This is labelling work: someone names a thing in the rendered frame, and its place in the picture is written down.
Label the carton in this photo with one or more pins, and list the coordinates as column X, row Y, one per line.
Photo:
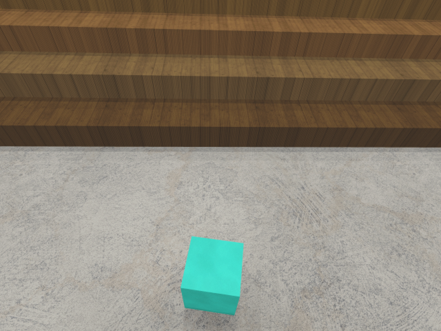
column 212, row 275

